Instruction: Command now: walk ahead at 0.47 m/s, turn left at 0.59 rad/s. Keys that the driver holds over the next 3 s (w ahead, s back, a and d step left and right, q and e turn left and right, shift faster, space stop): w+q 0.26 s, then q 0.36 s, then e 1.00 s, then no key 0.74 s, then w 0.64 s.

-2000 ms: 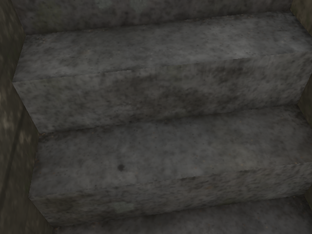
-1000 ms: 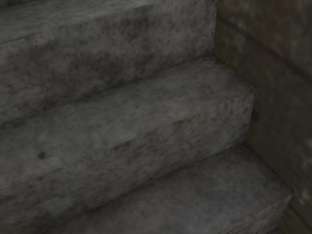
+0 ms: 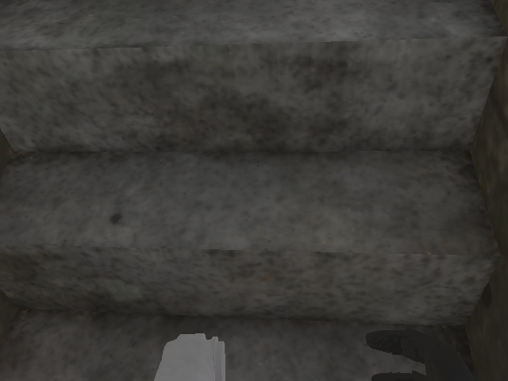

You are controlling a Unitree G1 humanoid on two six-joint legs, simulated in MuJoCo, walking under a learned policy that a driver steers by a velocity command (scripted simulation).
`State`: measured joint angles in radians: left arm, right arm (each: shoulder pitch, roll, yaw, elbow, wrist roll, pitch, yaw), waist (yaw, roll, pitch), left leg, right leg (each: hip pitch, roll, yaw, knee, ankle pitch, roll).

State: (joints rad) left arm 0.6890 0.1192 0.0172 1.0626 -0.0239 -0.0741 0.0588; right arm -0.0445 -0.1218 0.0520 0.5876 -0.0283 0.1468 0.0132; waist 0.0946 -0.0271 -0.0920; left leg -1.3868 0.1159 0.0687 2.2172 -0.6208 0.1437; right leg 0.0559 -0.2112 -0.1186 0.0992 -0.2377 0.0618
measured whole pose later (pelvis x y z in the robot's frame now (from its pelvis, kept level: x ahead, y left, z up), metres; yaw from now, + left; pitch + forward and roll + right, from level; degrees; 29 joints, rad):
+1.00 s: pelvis +0.16 +0.17 +0.20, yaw +20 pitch +6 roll -4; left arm 0.50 0.18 0.04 0.80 0.04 -0.01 -0.06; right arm -0.18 -0.17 0.05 0.61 0.00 0.00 0.02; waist 0.12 0.08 -0.10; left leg -0.39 0.11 -0.02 0.60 -0.17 0.03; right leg -0.25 -0.04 0.14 0.71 -0.31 0.00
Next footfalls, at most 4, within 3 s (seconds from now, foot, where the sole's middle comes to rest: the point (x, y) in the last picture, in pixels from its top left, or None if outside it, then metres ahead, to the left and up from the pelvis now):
0.12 left None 0.15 0.18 -0.57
0.52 right None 0.15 -0.09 -0.57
0.84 left None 0.17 0.27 -0.32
0.98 left None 0.14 0.30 -0.57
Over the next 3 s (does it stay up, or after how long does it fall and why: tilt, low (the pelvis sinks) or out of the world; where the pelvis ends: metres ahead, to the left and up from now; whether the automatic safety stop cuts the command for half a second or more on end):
stays up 0.18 0.19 0.21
